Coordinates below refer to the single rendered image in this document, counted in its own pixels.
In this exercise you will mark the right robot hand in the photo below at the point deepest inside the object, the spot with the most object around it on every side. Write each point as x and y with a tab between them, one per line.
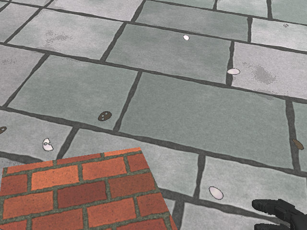
282	210

